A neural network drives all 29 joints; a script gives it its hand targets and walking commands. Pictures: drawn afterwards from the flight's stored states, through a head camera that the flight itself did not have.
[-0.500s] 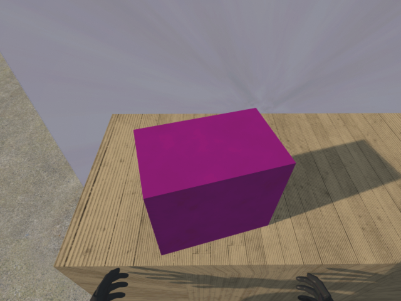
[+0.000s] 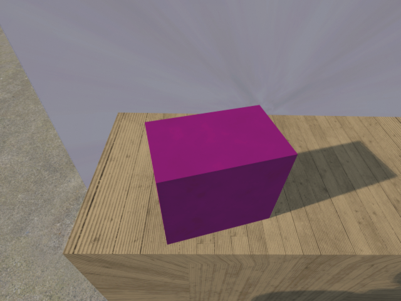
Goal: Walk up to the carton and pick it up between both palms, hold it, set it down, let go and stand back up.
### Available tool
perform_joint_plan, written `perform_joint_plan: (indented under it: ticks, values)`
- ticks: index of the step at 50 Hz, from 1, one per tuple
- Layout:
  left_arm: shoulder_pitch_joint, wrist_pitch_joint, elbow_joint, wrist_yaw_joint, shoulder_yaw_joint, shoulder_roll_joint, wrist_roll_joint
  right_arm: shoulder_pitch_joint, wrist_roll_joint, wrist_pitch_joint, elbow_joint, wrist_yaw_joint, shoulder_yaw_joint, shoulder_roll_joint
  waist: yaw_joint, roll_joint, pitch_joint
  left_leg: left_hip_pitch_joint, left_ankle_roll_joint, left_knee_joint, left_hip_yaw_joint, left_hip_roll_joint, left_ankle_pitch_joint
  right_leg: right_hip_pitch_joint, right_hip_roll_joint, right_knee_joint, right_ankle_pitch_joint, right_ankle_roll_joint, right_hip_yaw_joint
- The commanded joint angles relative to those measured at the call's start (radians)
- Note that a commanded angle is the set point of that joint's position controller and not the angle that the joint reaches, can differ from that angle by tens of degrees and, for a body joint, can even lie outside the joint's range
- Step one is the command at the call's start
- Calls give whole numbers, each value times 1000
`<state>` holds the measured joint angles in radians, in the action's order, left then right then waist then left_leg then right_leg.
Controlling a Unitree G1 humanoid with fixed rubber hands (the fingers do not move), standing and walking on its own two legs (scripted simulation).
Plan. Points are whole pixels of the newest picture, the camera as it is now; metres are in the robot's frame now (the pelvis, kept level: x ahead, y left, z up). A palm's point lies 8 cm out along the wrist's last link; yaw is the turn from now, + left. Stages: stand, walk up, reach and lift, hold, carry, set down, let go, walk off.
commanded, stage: stand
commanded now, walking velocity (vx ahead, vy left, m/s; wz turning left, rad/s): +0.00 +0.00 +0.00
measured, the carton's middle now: (213, 175) +0.40 +0.00 +0.03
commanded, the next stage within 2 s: none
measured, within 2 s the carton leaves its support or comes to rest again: neither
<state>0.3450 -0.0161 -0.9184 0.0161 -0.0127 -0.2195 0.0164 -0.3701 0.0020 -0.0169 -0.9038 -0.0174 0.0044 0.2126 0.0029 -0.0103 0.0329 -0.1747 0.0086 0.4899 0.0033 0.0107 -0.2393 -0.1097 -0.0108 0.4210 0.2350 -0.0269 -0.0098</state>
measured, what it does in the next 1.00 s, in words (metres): stands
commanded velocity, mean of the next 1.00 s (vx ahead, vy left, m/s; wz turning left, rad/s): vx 0.00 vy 0.00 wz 0.00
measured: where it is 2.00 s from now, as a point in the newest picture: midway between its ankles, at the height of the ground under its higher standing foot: outside the picture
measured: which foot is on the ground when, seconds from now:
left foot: down 0.00-1.00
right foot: down 0.00-1.00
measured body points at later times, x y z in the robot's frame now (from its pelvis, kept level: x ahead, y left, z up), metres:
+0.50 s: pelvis -0.04 +0.02 +0.00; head -0.05 +0.02 +0.45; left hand -0.07 +0.25 -0.16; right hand -0.04 -0.23 -0.15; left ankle +0.02 +0.11 -0.74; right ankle +0.00 -0.14 -0.74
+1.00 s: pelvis -0.03 +0.00 -0.01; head -0.04 +0.01 +0.44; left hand -0.05 +0.23 -0.16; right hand -0.03 -0.24 -0.15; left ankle +0.02 +0.11 -0.74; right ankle +0.00 -0.14 -0.74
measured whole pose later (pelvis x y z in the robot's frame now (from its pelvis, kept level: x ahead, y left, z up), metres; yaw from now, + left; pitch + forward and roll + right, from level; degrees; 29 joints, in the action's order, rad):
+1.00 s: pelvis -0.03 +0.00 -0.01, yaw +0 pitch -2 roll +0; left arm 0.38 0.00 -1.01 0.03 0.02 -0.17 0.01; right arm -0.37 0.01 0.01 -0.98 -0.03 0.04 0.18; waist 0.00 0.00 0.01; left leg -0.30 0.01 0.52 0.01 -0.01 -0.19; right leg -0.26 0.00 0.51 0.23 -0.03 0.04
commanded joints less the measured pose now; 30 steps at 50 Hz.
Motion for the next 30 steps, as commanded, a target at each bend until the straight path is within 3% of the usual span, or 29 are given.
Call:
perform_joint_plan:
  ticks: [1,7,15,30]
  values:
    - [38,-16,28,9,27,-136,-2,-47,-2,-24,46,-12,33,162,-3,15,95,-110,6,-160,92,74,-7,-60,-73,-98,-5,16,80]
    - [69,-11,-23,10,23,-119,1,-58,-4,-19,17,-15,36,159,-8,33,120,-179,10,-219,130,81,-172,-74,-61,-75,60,7,67]
    - [114,-9,-66,14,26,-98,3,-61,-2,-11,-8,-18,47,149,-8,48,116,-216,14,-259,160,88,-295,-106,-47,-47,119,-1,55]
    - [157,-4,-81,19,47,-97,0,-69,7,8,-27,-18,64,130,5,9,122,-190,10,-200,145,68,-332,-248,-50,-74,267,14,101]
